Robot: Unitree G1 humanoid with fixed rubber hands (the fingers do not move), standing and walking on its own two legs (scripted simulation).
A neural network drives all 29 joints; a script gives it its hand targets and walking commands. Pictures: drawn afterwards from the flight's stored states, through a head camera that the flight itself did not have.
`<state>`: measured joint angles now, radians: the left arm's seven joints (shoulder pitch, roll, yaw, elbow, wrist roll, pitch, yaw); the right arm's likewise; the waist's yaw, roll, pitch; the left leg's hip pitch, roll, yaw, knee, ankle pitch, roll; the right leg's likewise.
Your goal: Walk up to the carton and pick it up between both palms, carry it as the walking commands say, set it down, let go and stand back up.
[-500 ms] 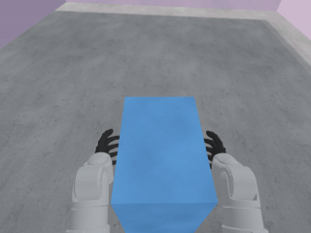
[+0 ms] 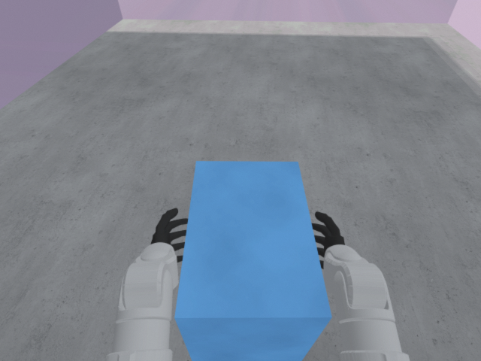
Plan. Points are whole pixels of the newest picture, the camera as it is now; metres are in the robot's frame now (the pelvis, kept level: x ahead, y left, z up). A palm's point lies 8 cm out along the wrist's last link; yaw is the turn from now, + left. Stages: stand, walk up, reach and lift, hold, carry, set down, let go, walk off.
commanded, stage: carry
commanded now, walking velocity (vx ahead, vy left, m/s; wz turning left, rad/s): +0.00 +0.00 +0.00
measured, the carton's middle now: (246, 265) +0.31 +0.00 -0.01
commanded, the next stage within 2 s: none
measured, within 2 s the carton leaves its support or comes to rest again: neither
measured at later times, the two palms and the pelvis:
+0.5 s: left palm (148, 246) +0.31 +0.17 +0.05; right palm (309, 246) +0.31 -0.11 +0.04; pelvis +0.03 +0.03 +0.00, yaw +0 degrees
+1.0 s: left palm (153, 240) +0.33 +0.16 +0.05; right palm (312, 243) +0.32 -0.11 +0.04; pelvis +0.04 +0.03 +0.00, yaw +0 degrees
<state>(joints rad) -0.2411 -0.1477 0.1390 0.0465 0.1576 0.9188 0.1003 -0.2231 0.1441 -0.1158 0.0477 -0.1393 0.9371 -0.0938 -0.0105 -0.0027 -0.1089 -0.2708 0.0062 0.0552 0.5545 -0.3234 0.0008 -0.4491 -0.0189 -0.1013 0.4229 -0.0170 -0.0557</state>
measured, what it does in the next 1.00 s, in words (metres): stands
